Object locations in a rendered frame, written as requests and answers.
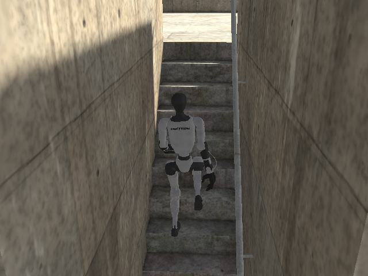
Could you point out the right robot foot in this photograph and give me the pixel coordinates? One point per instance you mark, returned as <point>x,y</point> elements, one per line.
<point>198,203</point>

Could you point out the right robot upper arm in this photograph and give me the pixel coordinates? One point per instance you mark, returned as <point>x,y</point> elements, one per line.
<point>199,123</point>

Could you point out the left robot upper arm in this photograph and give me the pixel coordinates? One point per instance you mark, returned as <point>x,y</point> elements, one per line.
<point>163,132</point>

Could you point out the left robot hand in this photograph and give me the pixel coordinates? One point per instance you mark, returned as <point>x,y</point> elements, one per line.
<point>170,148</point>

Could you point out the right robot forearm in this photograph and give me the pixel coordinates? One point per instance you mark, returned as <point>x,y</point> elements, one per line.
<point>206,159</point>

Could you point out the left robot forearm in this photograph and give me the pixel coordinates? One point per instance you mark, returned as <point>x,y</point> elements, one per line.
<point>164,149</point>

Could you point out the right robot shin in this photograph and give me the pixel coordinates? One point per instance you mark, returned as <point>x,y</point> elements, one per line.
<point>197,183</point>

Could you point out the right robot hand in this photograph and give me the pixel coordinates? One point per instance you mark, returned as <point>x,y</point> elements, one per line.
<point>212,179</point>

